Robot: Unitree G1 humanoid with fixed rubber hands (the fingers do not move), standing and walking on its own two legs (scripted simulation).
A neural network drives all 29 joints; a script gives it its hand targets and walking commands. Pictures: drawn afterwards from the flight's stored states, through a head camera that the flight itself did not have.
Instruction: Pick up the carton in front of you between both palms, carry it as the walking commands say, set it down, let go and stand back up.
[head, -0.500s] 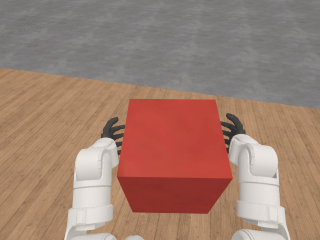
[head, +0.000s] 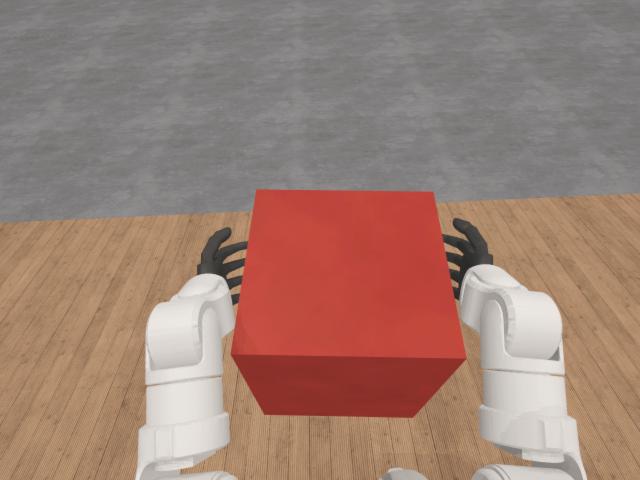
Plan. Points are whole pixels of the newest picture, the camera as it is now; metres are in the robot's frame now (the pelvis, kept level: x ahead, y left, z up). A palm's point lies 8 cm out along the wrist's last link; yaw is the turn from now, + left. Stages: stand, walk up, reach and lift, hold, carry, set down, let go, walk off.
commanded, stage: carry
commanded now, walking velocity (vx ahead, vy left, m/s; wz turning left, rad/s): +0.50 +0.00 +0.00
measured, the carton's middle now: (341, 313) +0.33 -0.03 +0.02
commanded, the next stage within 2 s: none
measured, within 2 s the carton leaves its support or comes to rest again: neither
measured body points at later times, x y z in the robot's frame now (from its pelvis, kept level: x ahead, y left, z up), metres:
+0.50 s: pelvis +0.32 -0.05 -0.05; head +0.36 -0.06 +0.40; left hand +0.65 +0.14 +0.04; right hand +0.69 -0.16 +0.03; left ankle +0.39 +0.09 -0.72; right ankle +0.29 -0.11 -0.78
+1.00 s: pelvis +0.64 +0.01 -0.09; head +0.68 +0.01 +0.35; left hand +1.00 +0.14 -0.01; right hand +0.99 -0.16 +0.00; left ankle +0.57 +0.05 -0.82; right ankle +0.73 -0.14 -0.77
